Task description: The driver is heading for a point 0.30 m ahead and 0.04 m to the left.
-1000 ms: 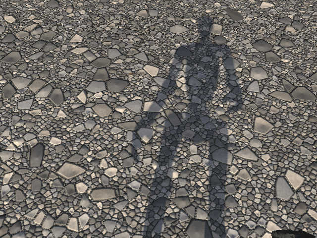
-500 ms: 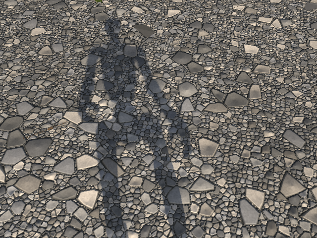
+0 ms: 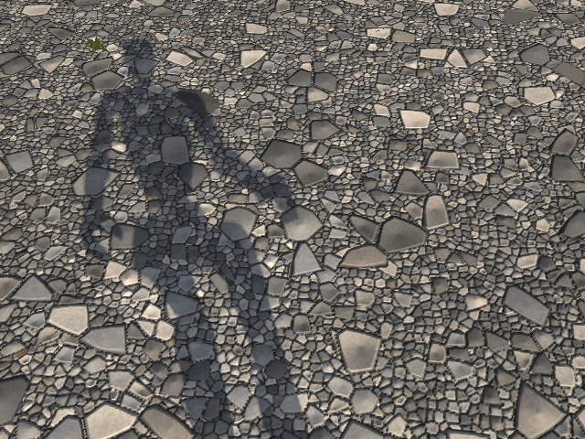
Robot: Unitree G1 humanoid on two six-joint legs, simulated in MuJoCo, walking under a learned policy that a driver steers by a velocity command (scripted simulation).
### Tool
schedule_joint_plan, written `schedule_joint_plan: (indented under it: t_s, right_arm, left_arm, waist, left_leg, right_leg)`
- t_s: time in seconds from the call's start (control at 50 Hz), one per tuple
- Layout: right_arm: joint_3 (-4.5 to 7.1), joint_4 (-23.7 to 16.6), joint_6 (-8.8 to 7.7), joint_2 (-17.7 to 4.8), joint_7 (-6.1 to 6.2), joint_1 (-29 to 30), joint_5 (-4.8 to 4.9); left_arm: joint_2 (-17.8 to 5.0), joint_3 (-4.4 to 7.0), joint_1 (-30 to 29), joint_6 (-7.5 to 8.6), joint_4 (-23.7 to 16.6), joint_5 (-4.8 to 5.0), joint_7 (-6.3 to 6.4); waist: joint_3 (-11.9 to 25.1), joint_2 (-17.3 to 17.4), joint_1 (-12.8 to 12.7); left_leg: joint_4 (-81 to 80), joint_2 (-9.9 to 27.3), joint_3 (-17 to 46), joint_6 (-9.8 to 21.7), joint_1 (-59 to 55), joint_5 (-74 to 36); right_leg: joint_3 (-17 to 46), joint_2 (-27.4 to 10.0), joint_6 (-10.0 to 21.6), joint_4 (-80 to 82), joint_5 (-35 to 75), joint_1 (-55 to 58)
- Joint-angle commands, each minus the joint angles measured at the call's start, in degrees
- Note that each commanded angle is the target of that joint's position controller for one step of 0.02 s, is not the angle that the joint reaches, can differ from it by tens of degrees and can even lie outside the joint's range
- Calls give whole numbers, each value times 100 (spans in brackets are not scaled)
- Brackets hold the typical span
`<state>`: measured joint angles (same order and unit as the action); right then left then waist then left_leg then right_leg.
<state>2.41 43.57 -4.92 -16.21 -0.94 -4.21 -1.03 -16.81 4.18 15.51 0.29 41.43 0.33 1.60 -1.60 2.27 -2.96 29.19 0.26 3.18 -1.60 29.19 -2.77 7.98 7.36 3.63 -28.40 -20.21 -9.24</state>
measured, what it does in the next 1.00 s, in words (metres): walks ahead: right foot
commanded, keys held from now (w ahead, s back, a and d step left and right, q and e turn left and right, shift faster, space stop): no key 1.00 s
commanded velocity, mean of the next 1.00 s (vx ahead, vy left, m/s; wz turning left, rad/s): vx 0.03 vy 0.00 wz -0.06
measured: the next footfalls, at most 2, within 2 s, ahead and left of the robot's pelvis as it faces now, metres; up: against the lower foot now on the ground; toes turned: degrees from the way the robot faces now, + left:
right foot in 0.30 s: +0.09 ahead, -0.13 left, +0.00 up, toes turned +1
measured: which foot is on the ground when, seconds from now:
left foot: down 0.00-1.00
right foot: down 0.00-0.04, up 0.06-0.28, down 0.30-1.00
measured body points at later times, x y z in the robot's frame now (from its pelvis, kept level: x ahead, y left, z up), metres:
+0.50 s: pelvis +0.08 +0.00 +0.00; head +0.09 -0.01 +0.45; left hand +0.16 +0.26 -0.13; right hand +0.20 -0.25 -0.13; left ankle +0.14 +0.12 -0.73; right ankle +0.05 -0.13 -0.73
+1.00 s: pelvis +0.10 -0.01 +0.00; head +0.11 -0.02 +0.45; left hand +0.15 +0.24 -0.14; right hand +0.18 -0.28 -0.14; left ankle +0.14 +0.12 -0.73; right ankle +0.05 -0.13 -0.73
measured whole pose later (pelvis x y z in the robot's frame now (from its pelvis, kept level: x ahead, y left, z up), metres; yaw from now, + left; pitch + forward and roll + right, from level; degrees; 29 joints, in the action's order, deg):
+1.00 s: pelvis +0.10 -0.01 +0.00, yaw -1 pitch -2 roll +0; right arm 2.5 60.1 1.2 -13.5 1.9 -6.9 0.1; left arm -12.2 1.4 14.7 0.6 57.2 -0.3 1.7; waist -2.3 0.4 0.3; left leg 29.4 0.7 1.8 -1.4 15.2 12.5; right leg 1.4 0.4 0.1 -28.8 -20.3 -6.8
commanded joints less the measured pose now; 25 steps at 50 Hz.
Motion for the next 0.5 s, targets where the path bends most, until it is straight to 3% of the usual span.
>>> schedule_joint_plan:
  t_s: [0.02, 0.04, 0.06, 0.08, 0.1, 0.12, 0.16, 0.2, 0.26, 0.28, 0.3, 0.32, 0.34, 0.38, 0.44, 0.5]
  right_arm:
    - [257, -293, -177, -946, 41, -441, -172]
    - [276, -320, -129, -1138, 73, -523, -266]
    - [172, -200, -31, -613, 61, -767, -139]
    - [79, -193, 28, -415, 16, -700, -6]
    - [69, -200, 103, -426, 1, -535, 14]
    - [47, -235, 162, -437, -13, -265, 12]
    - [72, -267, 264, -545, 4, 183, -41]
    - [93, -216, 336, -548, 41, 211, -44]
    - [71, -93, 375, -493, 94, 83, 68]
    - [33, -29, 369, -393, 96, -36, 80]
    - [0, 22, 348, -314, 83, -119, 49]
    - [30, 11, 335, -374, 66, -209, 4]
    - [24, 13, 325, -352, 67, -43, -26]
    - [13, 83, 323, -249, 96, -58, 14]
    - [33, 251, 334, -275, 129, -225, 37]
    - [45, 388, 357, -268, 133, -225, 63]
  left_arm:
    - [-347, 34, 13, 100, -309, -100, 17]
    - [-193, -21, 891, 134, -204, -94, 8]
    - [-402, -30, 961, 75, -143, -61, -1]
    - [-727, 59, 695, -34, -141, 7, 1]
    - [-730, 84, 341, -167, -146, 24, 36]
    - [-704, 95, 202, -289, -132, 7, 53]
    - [-510, 60, 185, -397, -67, -10, 63]
    - [-283, -6, 240, -336, 88, -42, 53]
    - [-227, 3, 386, -262, 322, -71, 14]
    - [-249, -2, 290, -254, 310, -132, 6]
    - [-408, 5, 122, -243, 211, -204, 16]
    - [-698, 67, -15, -238, 214, -169, 33]
    - [-532, 44, -33, -190, 276, -147, 14]
    - [-329, -24, -160, -62, 325, -175, 8]
    - [-326, -34, -33, 85, 430, -118, 5]
    - [-330, -44, 112, 101, 552, -85, 16]
  waist:
    - [992, -375, 344]
    - [1588, 683, 13]
    - [2001, 1211, 196]
    - [1684, 717, 268]
    - [1343, 415, 290]
    - [950, 329, 250]
    - [542, 592, 92]
    - [551, 737, 131]
    - [745, 576, 73]
    - [700, 476, 97]
    - [563, 238, 177]
    - [295, -266, 421]
    - [169, -475, 350]
    - [123, -629, 404]
    - [231, -551, 384]
    - [287, -425, 329]
  left_leg:
    - [-437, 661, 456, 495, -1879, -2517]
    - [-72, 1724, 1549, 1439, -3263, -4211]
    - [-344, 2274, 2492, 2004, -3453, -3494]
    - [-590, 2144, 2614, 1907, -3081, -1907]
    - [-757, 1892, 2401, 1656, -2741, -626]
    - [-987, 1700, 2098, 1492, -2218, 268]
    - [-1354, 1246, 1502, 1184, -1298, 1434]
    - [-1362, 936, 981, 1110, -1058, 1421]
    - [-1182, 863, 767, 1032, -1064, 1943]
    - [-1170, 771, 720, 828, -944, 2398]
    - [-1051, 657, 621, 569, -767, 2802]
    - [-944, 327, 268, 361, -838, 2866]
    - [-701, 182, 47, 234, -1276, 2486]
    - [-376, 183, 6, 288, -1671, 1802]
    - [-181, 174, -33, 370, -1767, 937]
    - [-99, 181, -40, 359, -1852, 444]
  right_leg:
    - [613, -896, 171, -982, 2594, -149]
    - [322, -354, -188, -2138, 246, -1071]
    - [163, -319, -480, -2894, -1962, -1511]
    - [248, -519, -593, -3213, -2074, -1719]
    - [145, -633, -701, -3423, -1812, -1858]
    - [38, -738, -765, -3306, -1575, -1874]
    - [-193, -907, -791, -2404, -1112, -1311]
    - [-489, -831, -749, -1521, -670, -712]
    - [-724, -737, -555, -173, 691, 46]
    - [-656, -792, -452, 113, 920, 216]
    - [-279, -1128, -293, 263, 1016, 225]
    - [-104, -1241, -78, 268, 237, -359]
    - [-119, -1167, -26, 428, -508, -927]
    - [-135, -1139, -198, 605, -350, -1178]
    - [-198, -1103, -311, 436, 517, -916]
    - [-257, -1059, -303, 326, 947, -755]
